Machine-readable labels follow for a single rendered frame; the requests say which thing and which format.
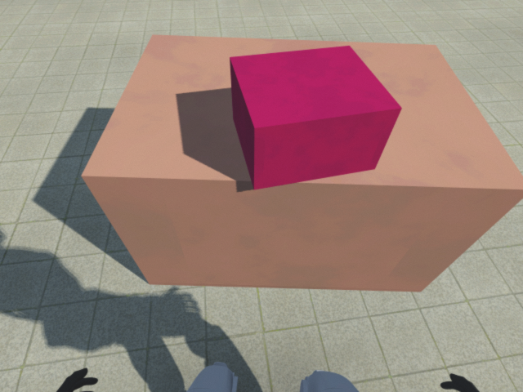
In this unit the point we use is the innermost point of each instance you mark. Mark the carton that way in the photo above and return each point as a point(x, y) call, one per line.
point(309, 114)

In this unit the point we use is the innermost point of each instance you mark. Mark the robot left thigh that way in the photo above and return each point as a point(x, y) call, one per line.
point(215, 378)

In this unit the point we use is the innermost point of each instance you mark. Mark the robot left hand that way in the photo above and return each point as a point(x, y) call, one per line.
point(77, 380)

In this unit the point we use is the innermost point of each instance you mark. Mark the pedestal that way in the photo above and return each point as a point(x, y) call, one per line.
point(170, 175)

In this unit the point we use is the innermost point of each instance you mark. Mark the robot right thigh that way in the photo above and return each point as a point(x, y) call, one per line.
point(323, 381)

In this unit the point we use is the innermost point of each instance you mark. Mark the robot right hand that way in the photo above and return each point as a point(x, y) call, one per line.
point(459, 383)

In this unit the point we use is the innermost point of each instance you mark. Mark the robot thigh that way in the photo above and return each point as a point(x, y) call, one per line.
point(323, 381)
point(215, 378)

